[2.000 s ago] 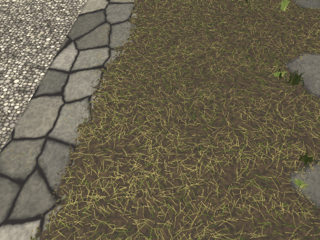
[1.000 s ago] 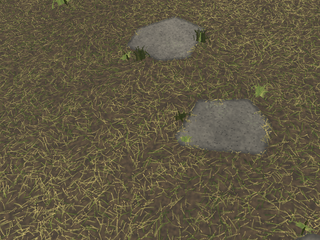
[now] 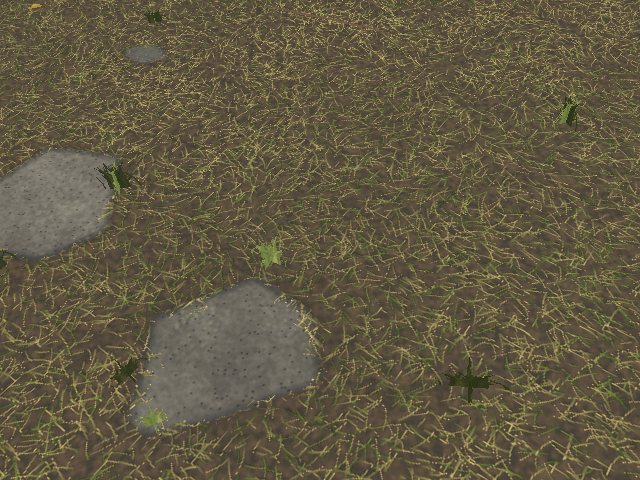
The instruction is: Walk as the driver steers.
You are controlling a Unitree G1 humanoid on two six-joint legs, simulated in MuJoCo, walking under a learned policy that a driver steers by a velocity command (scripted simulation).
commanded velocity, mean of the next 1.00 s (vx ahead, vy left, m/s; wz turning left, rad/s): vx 0.49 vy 0.00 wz -0.01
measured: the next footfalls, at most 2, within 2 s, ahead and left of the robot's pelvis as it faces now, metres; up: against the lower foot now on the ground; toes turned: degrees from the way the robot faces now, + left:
left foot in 0.36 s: +0.40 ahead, +0.12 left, +0.00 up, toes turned +2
right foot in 0.88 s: +0.69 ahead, -0.12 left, +0.00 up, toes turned -1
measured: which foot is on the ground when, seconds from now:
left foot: up 0.00-0.34, down 0.36-0.90, up 0.92-1.00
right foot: down 0.00-0.38, up 0.40-0.86, down 0.88-1.00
